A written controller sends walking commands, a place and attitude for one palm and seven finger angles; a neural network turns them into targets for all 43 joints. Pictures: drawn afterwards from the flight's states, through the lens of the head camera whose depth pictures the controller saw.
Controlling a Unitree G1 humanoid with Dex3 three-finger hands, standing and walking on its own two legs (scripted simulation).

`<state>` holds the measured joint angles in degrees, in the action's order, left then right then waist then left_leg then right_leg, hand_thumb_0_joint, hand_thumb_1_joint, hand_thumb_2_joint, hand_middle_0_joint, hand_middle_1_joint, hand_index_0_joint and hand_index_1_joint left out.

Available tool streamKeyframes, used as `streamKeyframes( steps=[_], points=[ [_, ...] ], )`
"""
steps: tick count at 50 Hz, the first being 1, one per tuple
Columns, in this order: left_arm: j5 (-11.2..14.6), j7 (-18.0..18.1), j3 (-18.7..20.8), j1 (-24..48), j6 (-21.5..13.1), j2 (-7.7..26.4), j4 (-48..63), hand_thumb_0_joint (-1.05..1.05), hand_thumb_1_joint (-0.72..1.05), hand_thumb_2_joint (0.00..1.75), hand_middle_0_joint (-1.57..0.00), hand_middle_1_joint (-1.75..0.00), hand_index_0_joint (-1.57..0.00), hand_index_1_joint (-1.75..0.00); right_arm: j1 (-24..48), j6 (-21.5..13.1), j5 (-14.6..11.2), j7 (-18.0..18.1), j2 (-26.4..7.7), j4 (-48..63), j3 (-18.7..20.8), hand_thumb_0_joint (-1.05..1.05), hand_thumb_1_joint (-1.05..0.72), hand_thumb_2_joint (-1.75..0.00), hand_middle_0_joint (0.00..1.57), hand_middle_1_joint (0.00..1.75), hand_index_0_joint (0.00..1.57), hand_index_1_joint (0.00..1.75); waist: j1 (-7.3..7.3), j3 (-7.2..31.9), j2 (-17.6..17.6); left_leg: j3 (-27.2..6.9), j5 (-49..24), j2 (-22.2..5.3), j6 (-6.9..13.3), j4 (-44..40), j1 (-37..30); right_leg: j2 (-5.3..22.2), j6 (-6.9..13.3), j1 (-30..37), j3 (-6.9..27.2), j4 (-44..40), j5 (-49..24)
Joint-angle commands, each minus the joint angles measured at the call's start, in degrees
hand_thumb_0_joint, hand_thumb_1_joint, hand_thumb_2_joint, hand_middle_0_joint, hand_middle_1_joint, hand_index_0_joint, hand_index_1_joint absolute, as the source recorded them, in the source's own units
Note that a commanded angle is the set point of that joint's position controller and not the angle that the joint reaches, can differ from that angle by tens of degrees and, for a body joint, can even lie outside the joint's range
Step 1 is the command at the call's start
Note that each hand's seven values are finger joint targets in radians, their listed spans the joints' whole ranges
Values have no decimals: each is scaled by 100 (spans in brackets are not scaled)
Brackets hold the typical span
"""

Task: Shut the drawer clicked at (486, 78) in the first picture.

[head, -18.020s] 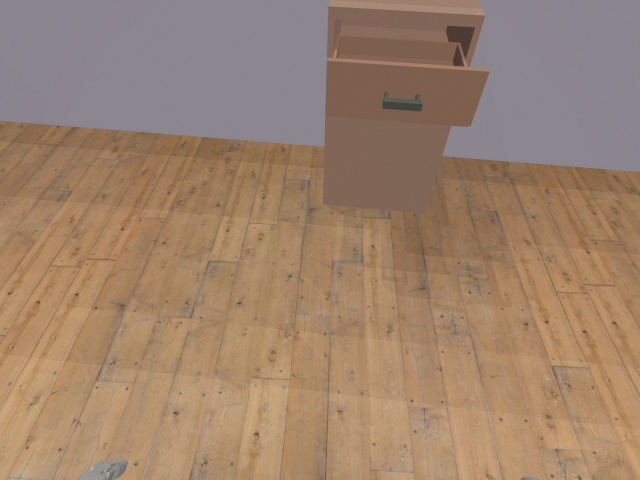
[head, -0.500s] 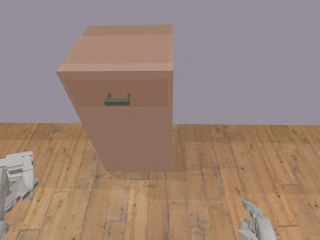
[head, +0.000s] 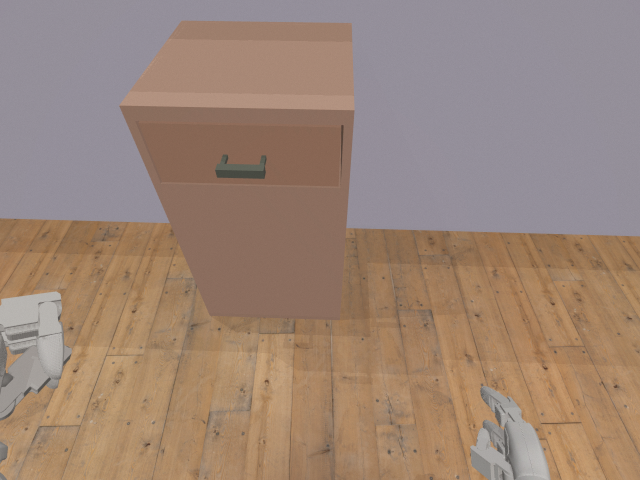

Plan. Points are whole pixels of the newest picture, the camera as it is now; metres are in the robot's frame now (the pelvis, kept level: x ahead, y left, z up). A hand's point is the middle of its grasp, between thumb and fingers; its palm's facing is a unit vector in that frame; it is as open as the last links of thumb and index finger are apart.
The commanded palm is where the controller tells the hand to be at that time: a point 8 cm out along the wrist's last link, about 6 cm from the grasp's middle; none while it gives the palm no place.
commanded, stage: step back with the hand held close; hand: left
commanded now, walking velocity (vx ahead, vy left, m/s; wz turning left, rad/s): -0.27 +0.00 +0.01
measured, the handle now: (242, 165) +0.72 +0.22 -0.05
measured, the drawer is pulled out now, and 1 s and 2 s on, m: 0.00 0.00 0.00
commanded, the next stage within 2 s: stop stepping back and stand still in 0.60 s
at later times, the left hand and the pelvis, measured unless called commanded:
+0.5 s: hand (27, 449) +0.11 +0.22 +0.18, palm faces +0.31 -0.81 -0.49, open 3.3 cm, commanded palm +0.05 +0.27 +0.19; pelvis -0.07 -0.01 +0.00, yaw +2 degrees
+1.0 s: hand out of the picture +0.02 +0.21 +0.18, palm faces +0.32 -0.85 -0.42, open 3.3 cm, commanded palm -0.03 +0.26 +0.19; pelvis -0.17 -0.02 +0.00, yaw -2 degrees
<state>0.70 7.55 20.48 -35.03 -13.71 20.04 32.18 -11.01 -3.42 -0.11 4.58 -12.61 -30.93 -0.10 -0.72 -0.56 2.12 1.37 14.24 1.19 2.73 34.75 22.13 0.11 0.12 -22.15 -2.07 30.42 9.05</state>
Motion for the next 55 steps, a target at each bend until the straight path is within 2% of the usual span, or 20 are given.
streamKeyframes(
  steps=[1,3,6,10,12,16,22,25,28,30,32,35,40,42,44,46,49,51,53,55],
  points=[
    [122,234,745,150,-433,1076,1209,0,90,90,-140,-160,-140,-160,323,-276,43,80,-693,730,346,0,-90,-90,20,30,20,30,183,480,-434,-572,932,-226,-82,-249,-361,803,307,-406,1091,-1216,1593],
    [99,275,777,101,-492,1102,1276,0,90,90,-140,-160,-140,-160,363,-312,46,123,-756,736,327,0,-90,-90,20,30,20,30,172,418,65,-907,1296,-484,4,-958,23,459,129,-137,748,-808,1672],
    [-107,262,906,23,-526,1058,1182,0,90,90,-140,-160,-140,-160,492,-399,53,191,-813,837,330,0,-90,-90,20,30,20,30,70,410,1128,-2061,2870,-1482,469,-2793,2283,-383,-161,1992,300,1444,524],
    [-120,151,905,-49,-585,1053,1100,0,90,90,-140,-160,-140,-160,530,-527,86,141,-787,831,374,0,-90,-90,20,30,20,30,50,292,595,-1664,1894,-1303,548,-2197,2273,-395,-111,2086,533,1090,399],
    [-3,86,838,-187,-645,1044,1185,0,90,90,-140,-160,-140,-160,379,-559,108,81,-802,668,351,0,-90,-90,20,30,20,30,104,387,434,-1425,816,-1015,395,-1804,1494,-308,-17,1695,619,434,-374],
    [178,70,863,-287,-668,1257,1495,0,90,90,-140,-160,-140,-160,320,-529,91,-4,-692,482,375,0,-90,-90,20,30,20,30,119,1821,36,-575,-2481,-649,27,-699,-1008,93,-88,903,807,-25,-1906],
    [268,181,1072,-206,-591,1489,1204,0,90,90,-140,-160,-140,-160,510,-222,-18,-7,-556,501,467,0,-90,-90,20,30,20,30,184,774,-925,-282,306,104,-310,1157,-802,1316,668,-924,1862,-1745,419],
    [206,190,1015,68,-512,1344,940,0,90,90,-140,-160,-140,-160,545,-139,57,36,-440,446,377,0,-90,-90,20,30,20,30,197,299,-871,-619,429,-176,-231,455,-428,1206,694,-661,1543,-1344,-450],
    [101,127,819,166,-618,1319,1202,0,90,90,-140,-160,-140,-160,564,-234,22,111,-751,527,372,0,-90,-90,20,30,20,30,151,589,819,-1316,-1136,-1102,170,-1746,16,-217,-48,543,513,245,-238],
    [59,61,853,19,-638,1288,1230,0,90,90,-140,-160,-140,-160,468,-400,150,75,-710,619,396,0,-90,-90,20,30,20,30,100,1034,1525,-2163,-502,-1849,501,-2462,667,-452,-61,1041,551,2063,1366],
    [69,79,714,140,-612,1174,1583,0,90,90,-140,-160,-140,-160,274,-543,162,14,-675,515,428,0,-90,-90,20,30,20,30,86,982,686,-2008,-950,-1955,755,-2095,62,-371,-47,277,759,2605,1704],
    [147,104,535,-76,-503,997,1580,0,90,90,-140,-160,-140,-160,295,-683,166,-57,-648,391,373,0,-90,-90,20,30,20,30,59,1097,532,-1520,-1600,-1725,615,-1934,-851,-310,-93,-73,465,2029,1975],
    [198,160,683,-297,-184,1123,1703,0,90,90,-140,-160,-140,-160,376,-603,126,-35,-572,504,223,0,-90,-90,20,30,20,30,84,901,1173,-801,1285,-830,-84,-2312,-618,-388,114,1223,-276,-844,1697],
    [243,127,853,-301,-152,1376,1646,0,90,90,-140,-160,-140,-160,373,-464,133,-26,-536,486,220,0,-90,-90,20,30,20,30,164,827,-73,-55,473,-166,-401,-489,-1135,531,579,363,610,-1882,1684],
    [344,201,1092,130,-185,1570,1796,0,90,90,-140,-160,-140,-160,482,-444,222,-8,-569,372,173,0,-90,-90,20,30,20,30,113,951,-605,-185,-51,-187,-404,905,-1303,1527,999,-500,1369,-2005,1741],
    [336,188,831,40,-5,1200,1393,0,90,90,-140,-160,-140,-160,381,-486,1,67,-535,370,244,0,-90,-90,20,30,20,30,178,579,-1261,-285,-98,-217,-313,794,-965,1235,830,-281,1042,-1587,1547],
    [238,175,633,179,13,1014,1101,0,90,90,-140,-160,-140,-160,502,-551,-33,144,-629,354,185,0,-90,-90,20,30,20,30,255,-38,147,-531,-159,-484,-175,-984,-1171,607,274,-237,364,-719,1259],
    [186,180,679,80,-85,1097,1123,0,90,90,-140,-160,-140,-160,403,-609,10,172,-612,345,106,0,-90,-90,20,30,20,30,183,351,1243,-1578,-105,-990,-19,-1856,-1125,54,2,148,-15,282,1013],
    [126,195,675,163,-132,1121,1198,0,90,90,-140,-160,-140,-160,396,-643,77,170,-585,328,111,0,-90,-90,20,30,20,30,152,292,1084,-2188,1574,-1319,117,-2738,-493,-88,-4,507,50,896,1844],
    [75,213,682,82,-124,1112,1265,0,90,90,-140,-160,-140,-160,455,-644,64,132,-610,405,132,0,-90,-90,20,30,20,30,79,179,839,-1724,1943,-1151,169,-2651,142,-81,89,1167,-72,165,1676]
  ],
)
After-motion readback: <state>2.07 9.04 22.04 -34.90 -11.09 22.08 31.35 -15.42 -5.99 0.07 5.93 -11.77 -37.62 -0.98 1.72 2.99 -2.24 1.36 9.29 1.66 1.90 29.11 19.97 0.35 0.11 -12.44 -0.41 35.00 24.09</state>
